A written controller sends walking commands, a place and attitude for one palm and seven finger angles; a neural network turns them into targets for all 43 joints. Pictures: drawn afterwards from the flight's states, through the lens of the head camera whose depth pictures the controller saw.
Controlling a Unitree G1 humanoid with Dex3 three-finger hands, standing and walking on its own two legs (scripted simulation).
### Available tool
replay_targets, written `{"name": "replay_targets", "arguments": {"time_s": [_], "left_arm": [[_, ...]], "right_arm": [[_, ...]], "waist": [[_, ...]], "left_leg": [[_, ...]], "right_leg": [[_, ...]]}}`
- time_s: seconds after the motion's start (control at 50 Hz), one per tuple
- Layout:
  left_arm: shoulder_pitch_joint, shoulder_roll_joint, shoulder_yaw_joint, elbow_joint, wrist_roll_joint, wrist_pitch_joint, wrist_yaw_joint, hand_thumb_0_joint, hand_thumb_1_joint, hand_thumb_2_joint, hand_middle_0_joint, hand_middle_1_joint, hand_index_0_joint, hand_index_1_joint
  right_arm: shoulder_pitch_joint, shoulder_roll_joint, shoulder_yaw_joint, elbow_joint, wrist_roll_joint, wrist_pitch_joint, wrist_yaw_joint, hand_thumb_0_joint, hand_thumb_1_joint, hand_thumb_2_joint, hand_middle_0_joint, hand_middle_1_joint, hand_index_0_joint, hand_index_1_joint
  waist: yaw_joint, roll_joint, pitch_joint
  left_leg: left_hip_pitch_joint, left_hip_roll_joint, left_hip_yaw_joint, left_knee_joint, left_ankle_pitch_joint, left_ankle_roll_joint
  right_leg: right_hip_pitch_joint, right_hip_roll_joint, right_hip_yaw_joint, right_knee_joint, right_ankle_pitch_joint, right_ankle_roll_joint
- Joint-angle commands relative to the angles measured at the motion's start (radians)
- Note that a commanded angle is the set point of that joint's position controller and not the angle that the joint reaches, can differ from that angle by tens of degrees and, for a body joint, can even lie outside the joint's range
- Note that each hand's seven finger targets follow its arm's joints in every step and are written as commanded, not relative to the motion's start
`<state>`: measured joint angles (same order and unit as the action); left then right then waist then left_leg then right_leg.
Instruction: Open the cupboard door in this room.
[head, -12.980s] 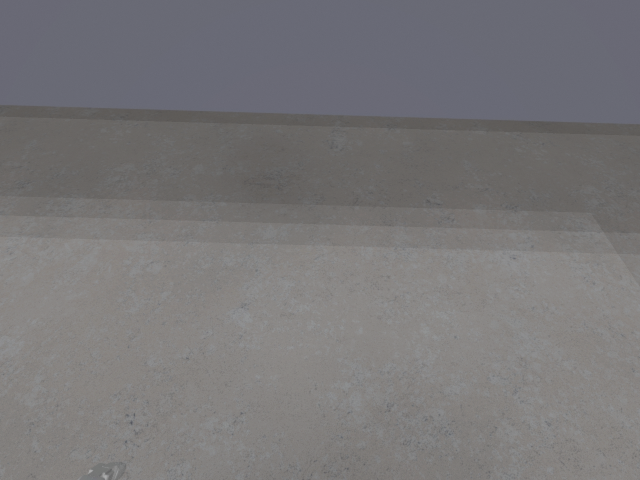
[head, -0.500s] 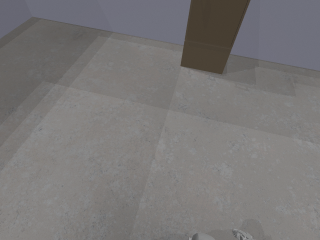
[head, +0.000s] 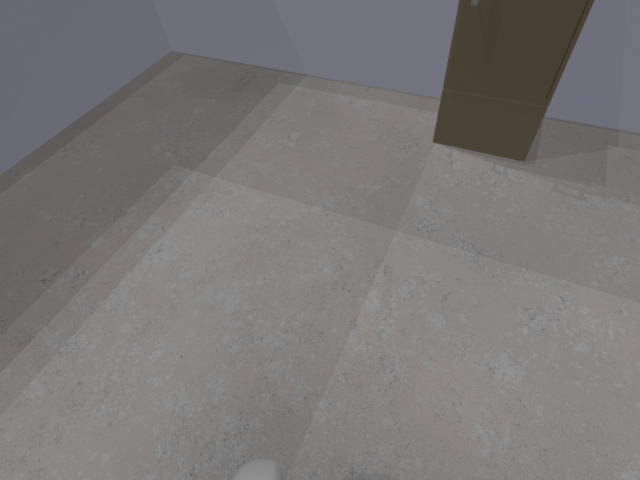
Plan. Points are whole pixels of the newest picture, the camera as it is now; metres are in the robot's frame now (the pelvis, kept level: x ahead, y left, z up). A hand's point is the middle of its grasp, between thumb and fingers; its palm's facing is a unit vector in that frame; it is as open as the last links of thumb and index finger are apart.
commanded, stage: turn or walk to find it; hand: left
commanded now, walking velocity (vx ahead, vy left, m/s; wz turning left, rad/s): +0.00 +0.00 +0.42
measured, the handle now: out of the picture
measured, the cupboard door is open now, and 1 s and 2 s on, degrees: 0 0 0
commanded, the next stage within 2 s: stand and wait in 0.34 s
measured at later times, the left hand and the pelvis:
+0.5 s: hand out of the picture +0.00 +0.26 -0.17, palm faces +0.24 -0.94 -0.25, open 7.4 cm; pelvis -0.01 +0.04 +0.00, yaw +10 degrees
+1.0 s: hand out of the picture -0.02 +0.22 -0.18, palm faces +0.12 -0.97 -0.22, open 7.4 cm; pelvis -0.03 +0.02 -0.01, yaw +3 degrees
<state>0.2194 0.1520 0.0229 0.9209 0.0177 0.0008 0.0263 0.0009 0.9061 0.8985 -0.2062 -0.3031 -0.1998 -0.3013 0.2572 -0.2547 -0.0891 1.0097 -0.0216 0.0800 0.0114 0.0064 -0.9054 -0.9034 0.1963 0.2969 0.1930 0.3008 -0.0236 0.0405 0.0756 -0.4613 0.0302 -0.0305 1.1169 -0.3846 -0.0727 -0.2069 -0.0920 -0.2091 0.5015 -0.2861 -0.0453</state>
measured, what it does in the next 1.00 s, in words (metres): steps on the spot: left foot, then right foot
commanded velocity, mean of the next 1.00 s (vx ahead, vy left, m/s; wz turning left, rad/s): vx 0.00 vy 0.00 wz -0.11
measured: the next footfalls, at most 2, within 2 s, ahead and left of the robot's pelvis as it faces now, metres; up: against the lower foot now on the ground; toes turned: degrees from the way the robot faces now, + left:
left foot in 0.24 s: +0.01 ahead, +0.15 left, +0.00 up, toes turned +11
right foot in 0.64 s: +0.06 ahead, -0.08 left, +0.00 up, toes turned +5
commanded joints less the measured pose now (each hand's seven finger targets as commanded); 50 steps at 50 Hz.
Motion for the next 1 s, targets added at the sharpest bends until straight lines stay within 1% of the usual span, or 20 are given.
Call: {"name": "replay_targets", "arguments": {"time_s": [0.0, 0.12, 0.16, 0.18, 0.2, 0.22, 0.24, 0.32, 0.5, 0.56, 0.58, 0.6, 0.62, 0.64, 0.66, 0.7, 0.76, 0.88, 0.96, 0.98], "left_arm": [[0.088, 0.221, 0.059, -0.016, 0.004, -0.018, 0.007, 0.0, 0.9, 0.9, -0.2, -0.3, -0.2, -0.3], [0.086, 0.261, 0.072, 0.017, 0.011, -0.004, 0.004, 0.0, 0.9, 0.9, -0.2, -0.3, -0.2, -0.3], [0.064, 0.263, 0.074, 0.021, 0.007, 0.001, 0.003, 0.0, 0.9, 0.9, -0.2, -0.3, -0.2, -0.3], [0.059, 0.251, 0.073, 0.021, -0.001, 0.006, 0.001, 0.0, 0.9, 0.9, -0.2, -0.3, -0.2, -0.3], [0.07, 0.214, 0.069, 0.007, -0.007, 0.014, -0.003, 0.0, 0.9, 0.9, -0.2, -0.3, -0.2, -0.3], [0.043, 0.154, 0.049, -0.034, -0.009, 0.018, -0.008, 0.0, 0.9, 0.9, -0.2, -0.3, -0.2, -0.3], [-0.031, 0.171, 0.044, -0.048, 0.0, 0.032, 0.001, 0.0, 0.9, 0.9, -0.2, -0.3, -0.2, -0.3], [-0.001, 0.173, 0.056, 0.0, 0.0, 0.031, -0.017, 0.0, 0.9, 0.9, -0.2, -0.3, -0.2, -0.3], [-0.007, 0.124, 0.022, 0.013, -0.005, 0.026, -0.008, 0.0, 0.9, 0.9, -0.2, -0.3, -0.2, -0.3], [0.075, 0.102, 0.009, 0.057, -0.005, 0.01, -0.004, 0.0, 0.9, 0.9, -0.2, -0.3, -0.2, -0.3], [0.111, 0.104, 0.006, 0.082, -0.002, 0.002, -0.002, 0.0, 0.9, 0.9, -0.2, -0.3, -0.2, -0.3], [0.126, 0.142, 0.008, 0.094, 0.001, -0.009, 0.002, 0.0, 0.9, 0.9, -0.2, -0.3, -0.2, -0.3], [0.097, 0.188, 0.011, 0.093, 0.003, -0.016, 0.004, 0.0, 0.9, 0.9, -0.2, -0.3, -0.2, -0.3], [0.059, 0.223, 0.018, 0.078, 0.001, -0.012, 0.0, 0.0, 0.9, 0.9, -0.2, -0.3, -0.2, -0.3], [0.051, 0.247, 0.037, 0.073, 0.0, -0.015, -0.003, 0.0, 0.9, 0.9, -0.2, -0.3, -0.2, -0.3], [0.045, 0.211, 0.039, 0.078, 0.001, -0.004, -0.002, 0.0, 0.9, 0.9, -0.2, -0.3, -0.2, -0.3], [0.043, 0.217, 0.063, 0.066, 0.002, 0.007, 0.0, 0.0, 0.9, 0.9, -0.2, -0.3, -0.2, -0.3], [0.037, 0.238, 0.088, 0.051, 0.008, 0.02, -0.005, 0.0, 0.9, 0.9, -0.2, -0.3, -0.2, -0.3], [-0.025, 0.232, 0.088, 0.032, -0.003, 0.035, -0.011, 0.0, 0.9, 0.9, -0.2, -0.3, -0.2, -0.3], [-0.034, 0.203, 0.081, 0.016, -0.009, 0.04, -0.015, 0.0, 0.9, 0.9, -0.2, -0.3, -0.2, -0.3]], "right_arm": [[-0.094, -0.035, 0.01, -0.084, 0.006, -0.027, 0.001, 0.0, -0.9, -0.9, 0.2, 0.3, 0.2, 0.3], [-0.12, -0.023, 0.025, -0.096, 0.016, -0.043, -0.001, 0.0, -0.9, -0.9, 0.2, 0.3, 0.2, 0.3], [-0.079, -0.034, 0.025, -0.088, 0.013, -0.05, -0.002, 0.0, -0.9, -0.9, 0.2, 0.3, 0.2, 0.3], [-0.048, -0.058, 0.02, -0.082, 0.011, -0.059, -0.001, 0.0, -0.9, -0.9, 0.2, 0.3, 0.2, 0.3], [-0.022, -0.132, 0.003, -0.086, 0.006, -0.068, -0.001, 0.0, -0.9, -0.9, 0.2, 0.3, 0.2, 0.3], [0.023, -0.219, -0.015, -0.084, 0.002, -0.066, -0.006, 0.0, -0.9, -0.9, 0.2, 0.3, 0.2, 0.3], [0.048, -0.219, -0.017, -0.063, 0.001, -0.062, -0.015, 0.0, -0.9, -0.9, 0.2, 0.3, 0.2, 0.3], [-0.113, -0.141, 0.008, -0.107, 0.002, -0.071, -0.027, 0.0, -0.9, -0.9, 0.2, 0.3, 0.2, 0.3], [-0.065, -0.107, 0.012, -0.07, 0.0, -0.076, -0.03, 0.0, -0.9, -0.9, 0.2, 0.3, 0.2, 0.3], [-0.072, -0.087, 0.019, -0.043, 0.002, -0.082, -0.033, 0.0, -0.9, -0.9, 0.2, 0.3, 0.2, 0.3], [-0.068, -0.069, 0.023, -0.031, 0.007, -0.085, -0.034, 0.0, -0.9, -0.9, 0.2, 0.3, 0.2, 0.3], [-0.044, -0.034, 0.026, -0.017, 0.015, -0.089, -0.032, 0.0, -0.9, -0.9, 0.2, 0.3, 0.2, 0.3], [-0.027, 0.006, 0.035, -0.019, 0.022, -0.085, -0.031, 0.0, -0.9, -0.9, 0.2, 0.3, 0.2, 0.3], [-0.027, 0.023, 0.04, -0.022, 0.018, -0.076, -0.029, 0.0, -0.9, -0.9, 0.2, 0.3, 0.2, 0.3], [-0.046, 0.006, 0.038, -0.024, 0.008, -0.059, -0.034, 0.0, -0.9, -0.9, 0.2, 0.3, 0.2, 0.3], [-0.066, -0.024, 0.027, -0.021, 0.006, -0.055, -0.037, 0.0, -0.9, -0.9, 0.2, 0.3, 0.2, 0.3], [-0.06, -0.014, 0.022, -0.012, 0.011, -0.055, -0.042, 0.0, -0.9, -0.9, 0.2, 0.3, 0.2, 0.3], [-0.067, -0.017, 0.023, -0.046, 0.015, -0.062, -0.047, 0.0, -0.9, -0.9, 0.2, 0.3, 0.2, 0.3], [0.037, -0.024, 0.022, -0.025, 0.018, -0.077, -0.056, 0.0, -0.9, -0.9, 0.2, 0.3, 0.2, 0.3], [0.06, -0.058, 0.017, -0.024, 0.015, -0.085, -0.06, 0.0, -0.9, -0.9, 0.2, 0.3, 0.2, 0.3]], "waist": [[0.062, -0.192, -0.095], [0.065, -0.241, -0.106], [0.033, -0.229, -0.116], [0.011, -0.161, -0.13], [-0.005, 0.05, -0.153], [-0.029, 0.286, -0.125], [-0.058, 0.229, -0.12], [0.022, 0.111, -0.058], [0.007, 0.115, -0.073], [0.044, 0.096, -0.104], [0.056, 0.066, -0.108], [0.053, -0.012, -0.113], [0.026, -0.141, -0.073], [0.015, -0.184, -0.025], [0.035, -0.346, -0.009], [0.041, -0.293, 0.029], [0.048, -0.164, -0.037], [0.058, -0.187, -0.097], [0.003, -0.166, -0.129], [-0.01, -0.072, -0.134]], "left_leg": [[-0.059, 0.011, 0.04, -0.111, -0.051, -0.005], [0.086, 0.004, 0.109, -0.389, -0.062, 0.025], [0.19, 0.006, 0.129, -0.544, 0.051, 0.037], [0.305, 0.018, 0.117, -0.683, 0.178, 0.05], [0.443, 0.158, -0.081, -0.765, 0.325, 0.106], [0.475, 0.367, -0.318, -0.8, 0.634, 0.229], [0.386, 0.381, -0.318, -0.817, 0.557, 0.274], [0.309, 0.226, -0.157, -0.804, 0.503, 0.225], [0.317, 0.206, -0.136, -0.793, 0.54, 0.236], [0.309, 0.184, -0.105, -0.748, 0.492, 0.207], [0.276, 0.15, -0.07, -0.711, 0.41, 0.169], [0.241, 0.103, -0.033, -0.651, 0.314, 0.119], [0.178, 0.046, 0.024, -0.607, 0.137, 0.076], [0.166, 0.003, 0.055, -0.599, 0.007, 0.056], [0.167, 0.003, 0.058, -0.529, -0.067, 0.051], [0.121, 0.014, 0.053, -0.389, -0.081, 0.056], [0.062, 0.008, 0.045, -0.247, -0.086, 0.05], [0.091, 0.005, 0.056, -0.376, -0.074, 0.037], [0.334, -0.009, 0.085, -0.677, 0.111, 0.043], [0.434, 0.059, 0.026, -0.762, 0.104, 0.065]], "right_leg": [[0.174, -0.265, 0.17, -0.136, 0.542, -0.091], [0.132, -0.29, 0.149, -0.087, 0.501, -0.098], [0.08, -0.277, 0.109, -0.03, 0.431, -0.055], [0.007, -0.249, 0.069, 0.049, 0.359, -0.007], [-0.163, -0.155, 0.017, 0.22, 0.125, 0.058], [-0.35, -0.046, 0.013, 0.405, -0.343, 0.118], [-0.326, -0.039, 0.112, 0.528, -0.367, 0.11], [-0.332, -0.031, 0.17, 0.611, -0.144, 0.118], [-0.178, 0.013, 0.154, 0.311, -0.154, 0.117], [-0.045, 0.031, 0.144, 0.072, -0.032, 0.105], [0.04, 0.027, 0.142, -0.057, 0.085, 0.102], [0.104, -0.018, 0.219, -0.147, 0.171, 0.086], [0.087, -0.137, 0.371, -0.178, 0.226, 0.034], [0.011, -0.213, 0.439, -0.202, 0.236, -0.028], [-0.054, -0.214, 0.502, -0.263, 0.164, -0.072], [-0.056, -0.202, 0.52, -0.258, 0.212, -0.12], [0.033, -0.181, 0.474, -0.202, 0.356, -0.144], [0.054, -0.152, 0.506, -0.175, 0.31, -0.138], [-0.095, -0.085, 0.498, -0.091, 0.237, -0.065], [-0.207, -0.017, 0.449, -0.021, 0.13, -0.023]]}}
